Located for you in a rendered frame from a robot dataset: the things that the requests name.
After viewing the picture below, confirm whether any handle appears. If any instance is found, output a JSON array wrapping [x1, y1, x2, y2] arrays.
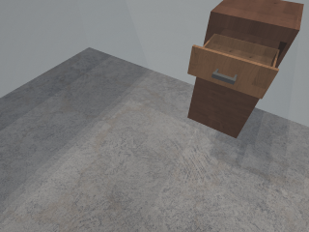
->
[[211, 69, 238, 85]]

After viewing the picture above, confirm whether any drawer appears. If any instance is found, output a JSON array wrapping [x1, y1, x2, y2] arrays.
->
[[187, 33, 280, 99]]

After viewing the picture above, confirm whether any cabinet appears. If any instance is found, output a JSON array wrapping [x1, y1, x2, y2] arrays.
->
[[187, 0, 304, 139]]

